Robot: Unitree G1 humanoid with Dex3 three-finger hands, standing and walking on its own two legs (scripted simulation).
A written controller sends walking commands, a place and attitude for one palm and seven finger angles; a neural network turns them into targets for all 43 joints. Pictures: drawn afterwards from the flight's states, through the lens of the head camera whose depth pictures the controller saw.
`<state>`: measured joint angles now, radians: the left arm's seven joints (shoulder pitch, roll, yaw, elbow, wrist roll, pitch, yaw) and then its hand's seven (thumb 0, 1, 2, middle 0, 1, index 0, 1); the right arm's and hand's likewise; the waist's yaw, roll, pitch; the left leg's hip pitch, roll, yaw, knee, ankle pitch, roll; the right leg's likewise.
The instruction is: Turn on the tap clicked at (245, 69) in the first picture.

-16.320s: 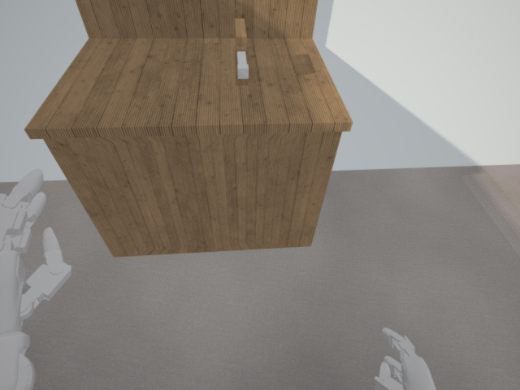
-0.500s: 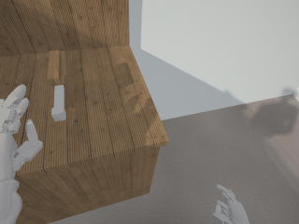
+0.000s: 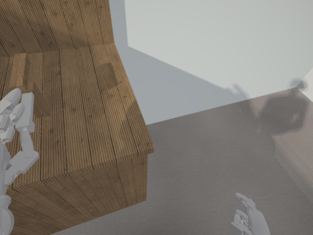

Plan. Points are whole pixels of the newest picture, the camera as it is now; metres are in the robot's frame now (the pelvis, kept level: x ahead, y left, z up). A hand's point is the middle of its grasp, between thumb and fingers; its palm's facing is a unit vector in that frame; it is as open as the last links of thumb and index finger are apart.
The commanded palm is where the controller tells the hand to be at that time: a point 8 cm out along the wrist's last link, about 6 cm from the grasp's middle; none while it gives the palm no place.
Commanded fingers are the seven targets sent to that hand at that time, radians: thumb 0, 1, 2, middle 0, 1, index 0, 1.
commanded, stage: come to a stop and stand still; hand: left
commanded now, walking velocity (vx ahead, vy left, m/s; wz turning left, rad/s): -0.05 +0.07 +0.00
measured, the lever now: (25, 126) +0.33 +0.34 +0.09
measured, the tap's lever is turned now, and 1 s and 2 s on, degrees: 0 0 0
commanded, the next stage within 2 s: look again from close up in 0.98 s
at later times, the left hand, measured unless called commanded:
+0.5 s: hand out of the picture +0.20 +0.29 +0.16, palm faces +0.42 -0.85 -0.33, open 7.4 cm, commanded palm +0.15 +0.32 +0.18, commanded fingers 0.00 0.90 0.90 -0.20 -0.30 -0.20 -0.30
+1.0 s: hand out of the picture +0.20 +0.32 +0.17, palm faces +0.40 -0.83 -0.38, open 7.4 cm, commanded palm +0.14 +0.36 +0.18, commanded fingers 0.00 0.90 0.90 -0.20 -0.30 -0.20 -0.30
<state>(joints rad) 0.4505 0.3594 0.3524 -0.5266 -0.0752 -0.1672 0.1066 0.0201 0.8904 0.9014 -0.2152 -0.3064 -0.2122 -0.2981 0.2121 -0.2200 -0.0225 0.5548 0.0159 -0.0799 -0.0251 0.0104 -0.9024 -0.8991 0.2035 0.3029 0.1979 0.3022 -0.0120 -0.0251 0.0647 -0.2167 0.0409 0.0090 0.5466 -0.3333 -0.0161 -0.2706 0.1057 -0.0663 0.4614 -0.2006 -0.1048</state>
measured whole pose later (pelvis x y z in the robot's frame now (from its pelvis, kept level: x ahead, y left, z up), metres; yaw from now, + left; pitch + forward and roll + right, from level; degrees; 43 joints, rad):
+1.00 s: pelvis -0.01 +0.07 +0.01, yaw +1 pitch -2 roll -1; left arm 0.44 0.35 0.35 -0.48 -0.03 -0.19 0.11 0.02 0.89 0.90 -0.21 -0.31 -0.21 -0.30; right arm 0.23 -0.19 0.00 0.57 0.01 -0.07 -0.02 0.01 -0.90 -0.90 0.20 0.30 0.20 0.30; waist 0.02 -0.01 0.07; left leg -0.14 -0.07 0.03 0.46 -0.28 0.07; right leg -0.21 0.00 -0.04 0.42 -0.17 0.00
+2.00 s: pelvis -0.04 +0.05 +0.00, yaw +6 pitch +0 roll -1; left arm 0.40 0.42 0.33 -0.38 -0.10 -0.29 0.11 0.02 0.89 0.90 -0.21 -0.31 -0.21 -0.30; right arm 0.22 -0.23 0.04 0.61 0.02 -0.19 0.04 0.01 -0.90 -0.90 0.20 0.30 0.20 0.30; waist 0.06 -0.04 0.07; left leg -0.29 -0.09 -0.04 0.53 -0.24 0.07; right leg -0.32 -0.01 -0.07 0.50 -0.20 -0.01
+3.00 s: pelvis -0.01 +0.05 +0.00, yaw +2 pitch +1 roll -1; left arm 0.44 0.44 0.41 -0.45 -0.05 -0.23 0.06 0.02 0.88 0.90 -0.22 -0.31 -0.22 -0.30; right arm 0.25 -0.20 0.02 0.57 0.02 -0.09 -0.01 0.01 -0.90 -0.90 0.20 0.30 0.20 0.30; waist -0.01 -0.04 0.09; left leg -0.22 -0.04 0.02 0.50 -0.29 0.05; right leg -0.26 0.05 -0.01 0.46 -0.21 -0.03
